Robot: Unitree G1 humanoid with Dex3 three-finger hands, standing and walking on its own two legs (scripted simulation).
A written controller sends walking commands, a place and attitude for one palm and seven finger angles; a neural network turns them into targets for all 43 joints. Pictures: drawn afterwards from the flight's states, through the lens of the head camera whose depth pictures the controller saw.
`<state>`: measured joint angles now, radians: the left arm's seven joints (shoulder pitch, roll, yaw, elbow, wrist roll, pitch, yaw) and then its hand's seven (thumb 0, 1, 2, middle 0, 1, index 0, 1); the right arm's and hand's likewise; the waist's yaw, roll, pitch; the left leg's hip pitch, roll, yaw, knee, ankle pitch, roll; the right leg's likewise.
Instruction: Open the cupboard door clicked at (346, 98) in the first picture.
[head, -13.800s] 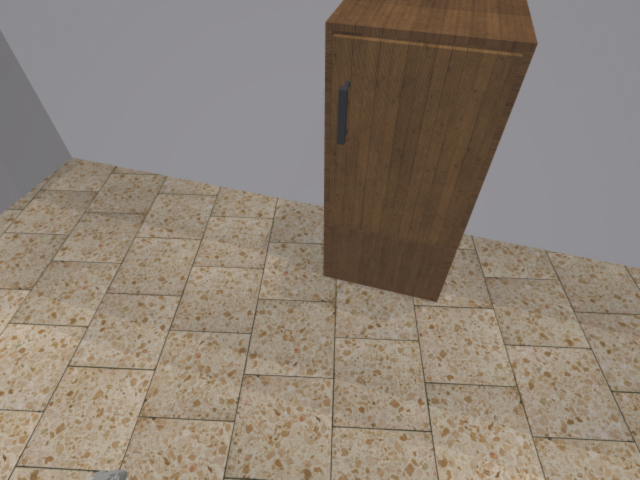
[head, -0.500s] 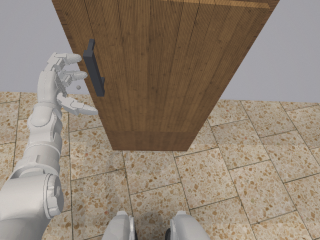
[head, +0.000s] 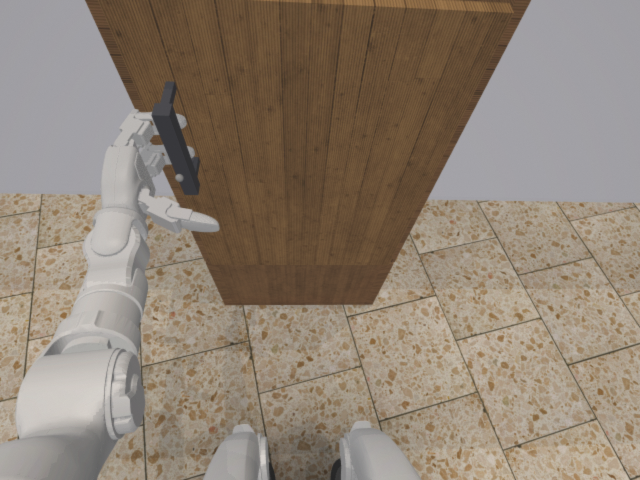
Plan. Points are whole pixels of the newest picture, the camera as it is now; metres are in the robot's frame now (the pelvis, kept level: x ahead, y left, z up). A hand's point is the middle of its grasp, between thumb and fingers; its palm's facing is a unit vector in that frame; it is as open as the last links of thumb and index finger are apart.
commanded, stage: slide the fingers in behind the handle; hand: left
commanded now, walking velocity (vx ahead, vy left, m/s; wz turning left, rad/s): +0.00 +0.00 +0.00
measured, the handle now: (181, 143) +0.53 +0.15 +0.07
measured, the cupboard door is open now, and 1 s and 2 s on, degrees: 0 0 25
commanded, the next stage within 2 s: close the thumb around the handle in 0.44 s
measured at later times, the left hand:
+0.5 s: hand (178, 177) +0.48 +0.15 +0.06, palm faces -0.01 -1.00 -0.02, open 14.0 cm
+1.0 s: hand (183, 175) +0.49 +0.15 +0.05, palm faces -0.02 -1.00 -0.02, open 8.2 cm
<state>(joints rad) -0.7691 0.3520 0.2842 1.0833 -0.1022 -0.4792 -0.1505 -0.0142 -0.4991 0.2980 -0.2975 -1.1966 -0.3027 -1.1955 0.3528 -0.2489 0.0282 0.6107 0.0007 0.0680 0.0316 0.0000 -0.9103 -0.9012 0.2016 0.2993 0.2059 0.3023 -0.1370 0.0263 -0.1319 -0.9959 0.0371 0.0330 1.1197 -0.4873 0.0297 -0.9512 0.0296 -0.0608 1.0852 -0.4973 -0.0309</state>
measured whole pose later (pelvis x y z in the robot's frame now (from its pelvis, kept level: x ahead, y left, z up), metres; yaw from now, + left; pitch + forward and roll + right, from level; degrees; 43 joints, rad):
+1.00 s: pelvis +0.00 +0.01 +0.00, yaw +0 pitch +22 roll -2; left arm -0.80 0.34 0.28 1.10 -0.09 -0.48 -0.13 0.00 0.31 0.65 -0.37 -1.30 -0.39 -1.29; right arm 0.36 -0.25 0.02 0.62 -0.01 0.07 0.03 0.00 -0.91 -0.90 0.20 0.30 0.21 0.30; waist -0.14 0.03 -0.13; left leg -1.02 0.03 0.03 1.14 -0.49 0.04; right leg -0.97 0.03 -0.06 1.09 -0.50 -0.02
